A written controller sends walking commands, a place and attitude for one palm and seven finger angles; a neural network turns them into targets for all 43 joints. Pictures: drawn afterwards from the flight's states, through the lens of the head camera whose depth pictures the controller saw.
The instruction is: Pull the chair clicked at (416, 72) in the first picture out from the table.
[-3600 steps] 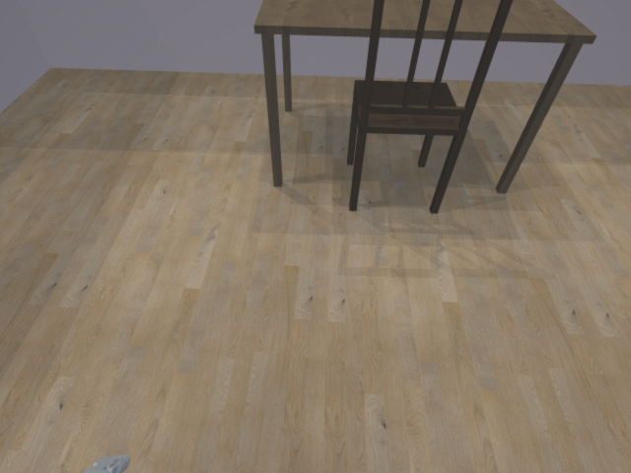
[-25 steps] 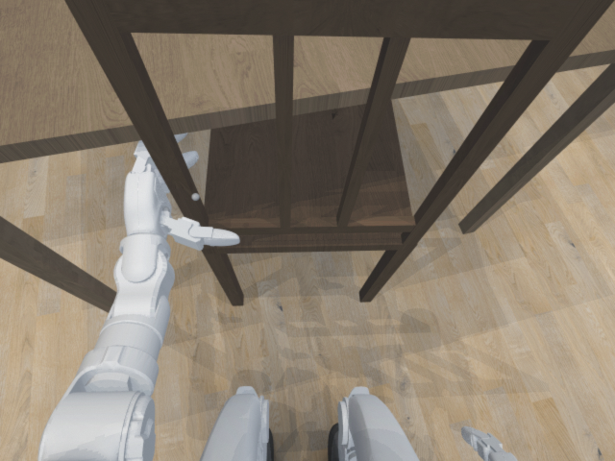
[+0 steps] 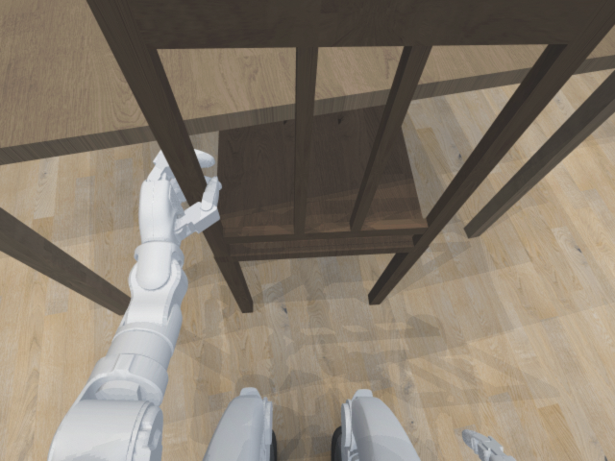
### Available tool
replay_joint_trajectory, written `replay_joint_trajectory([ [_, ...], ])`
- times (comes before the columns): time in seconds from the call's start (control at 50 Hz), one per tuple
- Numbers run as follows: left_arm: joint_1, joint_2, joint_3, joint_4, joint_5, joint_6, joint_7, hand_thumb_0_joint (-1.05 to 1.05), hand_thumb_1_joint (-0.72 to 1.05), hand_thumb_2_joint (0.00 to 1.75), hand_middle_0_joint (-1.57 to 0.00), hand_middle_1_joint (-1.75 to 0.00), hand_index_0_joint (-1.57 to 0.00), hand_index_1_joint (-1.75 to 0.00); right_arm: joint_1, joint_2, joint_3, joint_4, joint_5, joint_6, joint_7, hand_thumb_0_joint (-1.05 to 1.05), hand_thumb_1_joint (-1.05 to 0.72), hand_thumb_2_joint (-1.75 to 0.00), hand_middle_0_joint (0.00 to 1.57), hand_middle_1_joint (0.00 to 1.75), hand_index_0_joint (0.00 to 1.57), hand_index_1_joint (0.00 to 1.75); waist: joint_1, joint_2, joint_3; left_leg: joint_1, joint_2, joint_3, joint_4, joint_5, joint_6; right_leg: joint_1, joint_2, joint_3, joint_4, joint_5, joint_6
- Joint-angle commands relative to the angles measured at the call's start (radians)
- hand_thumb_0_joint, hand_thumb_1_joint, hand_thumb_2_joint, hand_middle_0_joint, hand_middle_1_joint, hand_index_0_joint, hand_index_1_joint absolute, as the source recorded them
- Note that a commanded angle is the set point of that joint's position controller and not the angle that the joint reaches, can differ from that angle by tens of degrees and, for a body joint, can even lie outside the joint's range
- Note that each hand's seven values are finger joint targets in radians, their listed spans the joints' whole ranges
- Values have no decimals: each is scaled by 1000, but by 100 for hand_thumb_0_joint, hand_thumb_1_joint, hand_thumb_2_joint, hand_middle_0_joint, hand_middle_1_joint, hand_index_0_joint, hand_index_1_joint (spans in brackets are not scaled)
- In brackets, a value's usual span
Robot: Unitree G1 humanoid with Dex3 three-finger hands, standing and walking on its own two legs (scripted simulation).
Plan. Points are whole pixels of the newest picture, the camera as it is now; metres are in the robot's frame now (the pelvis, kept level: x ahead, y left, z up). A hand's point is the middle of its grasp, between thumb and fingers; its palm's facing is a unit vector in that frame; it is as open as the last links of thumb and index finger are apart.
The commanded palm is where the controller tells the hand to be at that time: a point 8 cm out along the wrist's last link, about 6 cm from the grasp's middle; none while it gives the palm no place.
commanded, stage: hook a spindle and tug to test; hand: left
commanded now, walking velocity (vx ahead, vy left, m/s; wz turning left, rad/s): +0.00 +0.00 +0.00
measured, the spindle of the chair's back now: (301, 166) +0.47 +0.01 +0.05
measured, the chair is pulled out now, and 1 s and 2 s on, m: -0.05 -0.02 0.06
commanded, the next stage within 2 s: step backward, pulling the chair out in 0.58 s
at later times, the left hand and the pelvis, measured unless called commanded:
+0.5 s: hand (217, 223) +0.41 +0.12 +0.01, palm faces +0.07 -1.00 -0.02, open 5.9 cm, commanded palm +0.37 +0.16 +0.01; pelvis +0.00 -0.01 +0.00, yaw +0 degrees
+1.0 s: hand (215, 222) +0.40 +0.12 +0.03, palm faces +0.02 -0.99 -0.14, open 5.9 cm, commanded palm +0.38 +0.17 +0.03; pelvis +0.02 +0.00 +0.09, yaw +0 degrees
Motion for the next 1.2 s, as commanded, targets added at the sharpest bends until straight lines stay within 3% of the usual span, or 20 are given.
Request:
replay_joint_trajectory([
  [0.0,-333,33,-60,-260,32,-102,-46,0,90,90,-50,-145,-50,-145,104,-154,-54,-81,2,-34,-9,0,-90,-90,20,30,20,30,-52,58,-507,462,24,-68,-125,492,-23,148,9,18,-115,373,-17],
  [0.06,-257,36,-54,-274,27,-101,-47,0,90,90,-50,-145,-50,-145,96,-151,-54,-94,4,-34,-6,0,-90,-90,20,30,20,30,-37,23,-509,456,24,-59,-131,502,-24,190,10,20,-122,393,-18],
  [0.12,-225,43,-52,-310,24,-103,-46,0,90,90,-50,-145,-50,-145,90,-151,-53,-105,5,-35,-4,0,-90,-90,20,30,20,30,-25,46,-512,454,23,-57,-135,506,-24,200,9,23,-118,399,-19],
  [0.2,-207,12,-83,-322,29,-98,-39,0,90,90,-50,-145,-50,-145,85,-148,-52,-110,7,-36,-4,0,-90,-90,20,30,20,30,-38,29,-474,443,25,-58,-135,485,-22,181,10,21,-122,382,-16],
  [0.22,-212,55,-44,-327,27,-102,-34,0,90,90,-50,-145,-50,-145,83,-152,-53,-103,7,-36,-7,0,-90,-90,20,30,20,30,-34,2,-468,419,24,-53,-132,461,-20,196,9,26,-123,379,-15],
  [0.26,-208,28,-76,-343,33,-106,-33,0,90,90,-50,-145,-50,-145,80,-147,-51,-110,7,-40,-7,0,-90,-90,20,30,20,30,-39,8,-467,412,21,-48,-130,450,-17,201,8,31,-124,383,-14],
  [0.4,-135,29,-71,-366,38,-101,-33,0,90,90,-50,-145,-50,-145,69,-145,-52,-124,6,-44,-8,0,-90,-90,20,30,20,30,-16,30,-480,410,17,-43,-128,464,-19,217,6,34,-112,395,-17],
  [0.46,-133,48,-55,-360,29,-88,-37,0,90,90,-50,-145,-50,-145,64,-145,-50,-124,8,-43,-12,0,-90,-90,20,30,20,30,-25,-20,-466,355,11,-30,-122,419,-10,259,6,47,-126,403,-11],
  [0.58,-68,91,-15,-397,19,-83,-52,0,90,90,-50,-145,-50,-145,54,-144,-46,-139,11,-51,-20,0,-90,-90,20,30,20,30,2,16,-489,343,6,-18,-121,443,-11,304,2,58,-118,449,-14],
  [0.64,-73,70,-30,-396,14,-77,-56,0,90,90,-50,-145,-50,-145,52,-141,-44,-136,11,-55,-20,0,-90,-90,20,30,20,30,-10,1,-472,340,8,-18,-117,435,-10,287,2,57,-120,440,-10],
  [0.66,-92,10,-94,-447,10,-76,-58,0,90,90,-50,-145,-50,-145,48,-133,-44,-144,11,-59,-17,0,-90,-90,20,30,20,30,-18,35,-481,369,8,-19,-123,446,-10,286,1,54,-125,445,-11],
  [0.68,-258,377,108,-537,90,49,33,0,90,90,-50,-145,-50,-145,118,-138,-42,-213,61,27,-49,0,-90,-90,20,30,20,30,22,37,-620,642,27,-13,-316,429,7,665,-70,147,-322,516,-22],
  [0.7,-313,331,53,-633,83,100,54,0,90,90,-50,-145,-50,-145,119,-128,-47,-227,71,47,-78,0,-90,-90,20,30,20,30,5,84,-632,690,21,11,-361,458,10,765,-74,159,-369,675,-8],
  [0.74,-195,272,29,-553,83,176,71,0,90,90,-50,-145,-50,-145,80,-123,-43,-226,76,53,-105,0,-90,-90,20,30,20,30,-3,55,-553,653,26,-2,-393,513,3,796,-97,153,-372,827,5],
  [0.78,-69,178,-41,-325,82,248,71,0,90,90,-50,-145,-50,-145,48,-131,-27,-192,87,77,-115,0,-90,-90,20,30,20,30,-2,-11,-380,636,56,-47,-475,426,2,741,-110,144,-448,664,22],
  [0.82,-84,166,-63,-246,90,278,71,0,90,90,-50,-145,-50,-145,51,-138,-18,-163,78,85,-135,0,-90,-90,20,30,20,30,-7,-26,-277,652,84,-79,-551,480,11,736,-101,108,-476,640,17],
  [0.88,-169,191,-49,-154,93,271,71,0,90,90,-50,-145,-50,-145,72,-148,-20,-123,70,84,-150,0,-90,-90,20,30,20,30,-3,-23,-276,760,107,-74,-574,727,8,792,-111,124,-537,854,27],
  [0.94,-209,172,-68,-65,92,256,54,0,90,90,-50,-145,-50,-145,91,-149,-25,-96,65,81,-153,0,-90,-90,20,30,20,30,-3,15,-280,853,127,-78,-603,886,-2,829,-114,125,-583,935,18],
  [1.02,-171,163,-75,-23,91,235,33,0,90,90,-50,-145,-50,-145,74,-151,-32,-89,60,75,-148,0,-90,-90,20,30,20,30,14,113,-265,955,162,-120,-647,1027,-4,824,-94,114,-623,811,2],
  [1.18,-44,162,-78,-100,85,224,18,0,90,90,-50,-145,-50,-145,29,-153,-36,-109,52,60,-138,0,-90,-90,20,30,20,30,30,108,-282,1043,193,-132,-697,1064,-6,869,-72,106,-670,726,-8],
])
